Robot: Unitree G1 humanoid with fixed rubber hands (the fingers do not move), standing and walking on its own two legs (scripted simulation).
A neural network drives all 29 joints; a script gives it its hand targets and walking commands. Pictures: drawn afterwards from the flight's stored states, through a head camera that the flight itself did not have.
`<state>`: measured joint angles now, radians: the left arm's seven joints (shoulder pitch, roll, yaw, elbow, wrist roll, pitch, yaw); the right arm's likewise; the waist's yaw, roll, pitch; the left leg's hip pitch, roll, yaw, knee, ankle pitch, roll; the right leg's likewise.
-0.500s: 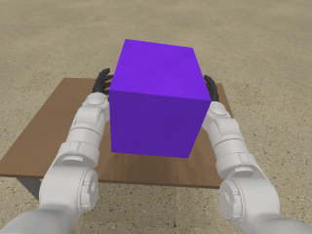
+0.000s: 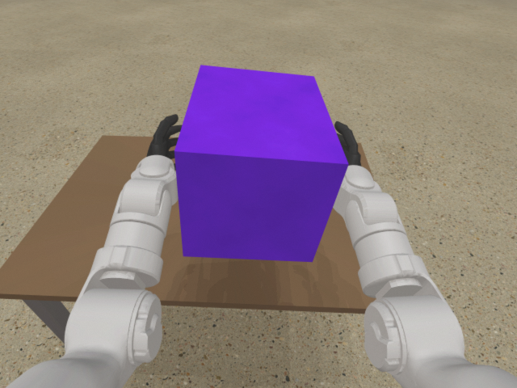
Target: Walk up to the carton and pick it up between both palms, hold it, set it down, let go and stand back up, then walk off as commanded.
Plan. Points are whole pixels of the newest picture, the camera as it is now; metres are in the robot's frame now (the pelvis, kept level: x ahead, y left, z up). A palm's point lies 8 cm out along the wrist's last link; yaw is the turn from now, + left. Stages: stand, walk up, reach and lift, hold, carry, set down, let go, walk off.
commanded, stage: hold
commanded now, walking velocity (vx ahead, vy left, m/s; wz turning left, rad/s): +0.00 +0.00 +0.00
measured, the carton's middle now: (253, 158) +0.42 +0.04 +0.18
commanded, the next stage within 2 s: none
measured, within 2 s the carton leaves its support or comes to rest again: neither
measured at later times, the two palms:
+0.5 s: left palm (159, 159) +0.38 +0.18 +0.20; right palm (349, 170) +0.39 -0.11 +0.18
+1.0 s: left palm (159, 156) +0.38 +0.18 +0.20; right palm (349, 168) +0.39 -0.11 +0.19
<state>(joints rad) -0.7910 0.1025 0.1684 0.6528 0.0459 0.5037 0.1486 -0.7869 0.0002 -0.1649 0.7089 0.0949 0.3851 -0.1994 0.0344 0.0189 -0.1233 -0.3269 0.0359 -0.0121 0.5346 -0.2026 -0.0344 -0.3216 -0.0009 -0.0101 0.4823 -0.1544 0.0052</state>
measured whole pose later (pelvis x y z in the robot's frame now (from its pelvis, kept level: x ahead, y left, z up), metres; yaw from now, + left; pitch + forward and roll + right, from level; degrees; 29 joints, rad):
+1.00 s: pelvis +0.00 +0.00 +0.00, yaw +0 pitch -1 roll -1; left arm -0.79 0.09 0.17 0.55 0.09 0.59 0.13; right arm -0.78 0.00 -0.16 0.63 0.11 0.45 -0.21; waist 0.03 0.02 -0.12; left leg -0.31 0.03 -0.02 0.52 -0.19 -0.03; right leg -0.31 0.00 -0.01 0.47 -0.15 0.01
